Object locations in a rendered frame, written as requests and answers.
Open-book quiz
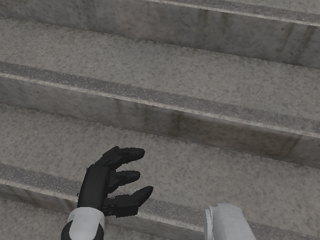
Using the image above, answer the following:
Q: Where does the robot left forearm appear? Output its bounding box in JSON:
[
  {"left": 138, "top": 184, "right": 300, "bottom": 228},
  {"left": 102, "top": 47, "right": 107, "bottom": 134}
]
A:
[{"left": 61, "top": 207, "right": 105, "bottom": 240}]

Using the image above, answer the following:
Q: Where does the right robot thigh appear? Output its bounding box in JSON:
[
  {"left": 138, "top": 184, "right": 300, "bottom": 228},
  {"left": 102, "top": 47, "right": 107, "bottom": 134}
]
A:
[{"left": 203, "top": 203, "right": 256, "bottom": 240}]

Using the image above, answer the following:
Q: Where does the left robot hand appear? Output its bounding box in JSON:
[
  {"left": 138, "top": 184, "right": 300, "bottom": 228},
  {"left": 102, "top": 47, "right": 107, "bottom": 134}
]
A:
[{"left": 77, "top": 146, "right": 154, "bottom": 218}]

